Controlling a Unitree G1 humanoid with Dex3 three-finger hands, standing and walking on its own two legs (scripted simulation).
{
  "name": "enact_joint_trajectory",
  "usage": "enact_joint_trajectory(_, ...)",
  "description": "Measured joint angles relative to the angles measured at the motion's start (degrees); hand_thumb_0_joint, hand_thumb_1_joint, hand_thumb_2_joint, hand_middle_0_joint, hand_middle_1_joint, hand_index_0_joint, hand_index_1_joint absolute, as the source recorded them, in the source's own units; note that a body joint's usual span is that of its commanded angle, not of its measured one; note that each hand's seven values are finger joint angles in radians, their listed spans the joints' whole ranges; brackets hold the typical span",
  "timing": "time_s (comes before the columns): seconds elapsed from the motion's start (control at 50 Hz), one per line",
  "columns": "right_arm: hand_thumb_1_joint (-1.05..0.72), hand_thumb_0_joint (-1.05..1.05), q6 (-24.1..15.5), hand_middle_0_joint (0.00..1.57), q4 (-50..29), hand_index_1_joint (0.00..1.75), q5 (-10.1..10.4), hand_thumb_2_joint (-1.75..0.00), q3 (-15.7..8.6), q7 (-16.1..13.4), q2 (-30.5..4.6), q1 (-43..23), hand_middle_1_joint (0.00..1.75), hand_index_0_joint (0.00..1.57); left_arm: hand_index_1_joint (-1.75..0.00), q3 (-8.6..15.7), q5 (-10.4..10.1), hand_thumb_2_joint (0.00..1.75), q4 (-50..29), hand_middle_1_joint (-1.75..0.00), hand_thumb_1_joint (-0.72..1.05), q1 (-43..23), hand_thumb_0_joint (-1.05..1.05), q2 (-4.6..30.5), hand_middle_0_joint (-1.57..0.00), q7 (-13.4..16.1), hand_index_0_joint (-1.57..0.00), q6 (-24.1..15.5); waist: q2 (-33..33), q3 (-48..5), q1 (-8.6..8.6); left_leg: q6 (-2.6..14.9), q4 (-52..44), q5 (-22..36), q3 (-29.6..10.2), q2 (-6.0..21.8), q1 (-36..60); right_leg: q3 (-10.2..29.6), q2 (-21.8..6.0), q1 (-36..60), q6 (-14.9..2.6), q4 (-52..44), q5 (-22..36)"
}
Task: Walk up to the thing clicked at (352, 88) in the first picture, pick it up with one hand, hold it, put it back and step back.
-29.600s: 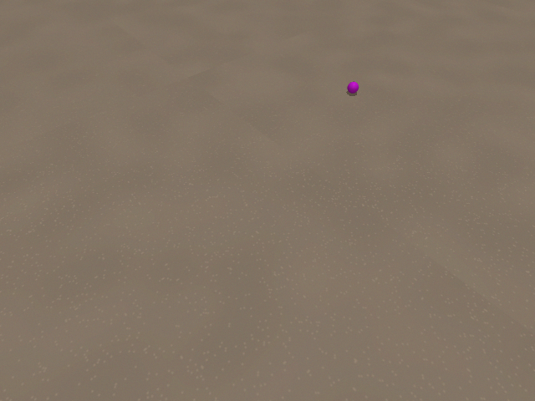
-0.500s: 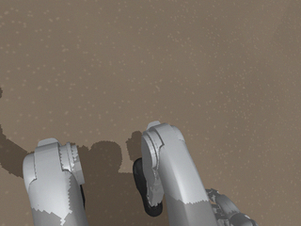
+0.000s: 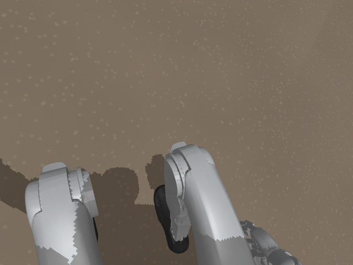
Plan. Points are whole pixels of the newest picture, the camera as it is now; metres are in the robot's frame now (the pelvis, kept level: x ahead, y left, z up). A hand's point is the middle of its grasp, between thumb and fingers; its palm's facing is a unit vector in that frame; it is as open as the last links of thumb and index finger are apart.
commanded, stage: rise first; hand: left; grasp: from above
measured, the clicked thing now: out of the picture +0.46 +0.38 -0.28
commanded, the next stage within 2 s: none
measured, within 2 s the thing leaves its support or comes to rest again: neither
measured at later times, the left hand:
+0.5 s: hand out of the picture +0.42 +0.41 -0.16, palm faces -0.43 -0.13 -0.89, open 14.2 cm
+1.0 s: hand out of the picture +0.42 +0.41 -0.17, palm faces -0.43 -0.13 -0.89, open 14.1 cm
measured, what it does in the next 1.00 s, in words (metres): stands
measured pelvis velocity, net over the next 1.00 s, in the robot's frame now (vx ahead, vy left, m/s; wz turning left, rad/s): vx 0.00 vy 0.00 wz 0.00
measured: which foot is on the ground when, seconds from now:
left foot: down 0.00-1.00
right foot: down 0.00-1.00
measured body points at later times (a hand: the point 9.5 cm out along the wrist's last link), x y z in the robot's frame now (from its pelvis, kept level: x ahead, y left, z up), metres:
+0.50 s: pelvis +0.00 +0.00 +0.00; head +0.24 +0.12 +0.36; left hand +0.44 +0.41 -0.11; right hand +0.09 -0.26 -0.09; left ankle +0.07 +0.13 -0.29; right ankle +0.10 -0.12 -0.28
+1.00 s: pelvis +0.00 +0.00 +0.00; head +0.24 +0.12 +0.36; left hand +0.44 +0.41 -0.11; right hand +0.09 -0.26 -0.09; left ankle +0.07 +0.13 -0.29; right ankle +0.10 -0.12 -0.28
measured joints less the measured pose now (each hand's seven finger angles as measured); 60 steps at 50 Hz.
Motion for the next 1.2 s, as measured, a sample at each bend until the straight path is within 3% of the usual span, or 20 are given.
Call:
enact_joint_trajectory(0.56,-0.91,0.0,0.1,0.2,-0.6,0.3,0.5,-0.9,0.1,-0.2,-0.3,0.4,0.3,0.21,-1.06,-0.8,-1.1,1.02,-0.7,-1.05,-0.56,-0.4,0.0,-0.2,-0.08,-1.7,-0.08,0.6,0.5,-0.3,-0.19,-0.24,-0.6,0.7,0.2,0.0,0.3,0.2,-0.1,-0.1,-0.24,-0.2,0.7)
enact_joint_trajectory(0.94,-0.9,0.0,0.3,0.2,-0.9,0.3,0.7,-0.9,0.3,-0.3,-0.2,1.2,0.3,0.21,-1.04,-0.4,-0.7,1.02,-2.2,-1.03,-0.56,0.5,0.0,-0.4,-0.09,-2.0,-0.09,0.3,0.4,-0.6,-0.17,-0.03,-0.5,0.8,0.2,-0.2,0.0,0.1,-0.2,-0.1,-0.16,-0.3,0.7)
enact_joint_trajectory(1.2,-0.9,0.0,0.4,0.2,-1.0,0.3,1.0,-0.9,-0.4,-0.1,0.0,1.2,0.3,0.21,-1.04,-1.6,-1.0,1.02,-3.2,-1.03,-0.55,0.4,0.0,-1.3,-0.09,-2.7,-0.09,1.1,0.9,-1.5,0.14,0.11,-1.0,0.8,0.6,-0.4,-0.1,0.4,-0.5,0.1,-0.24,-0.6,0.3)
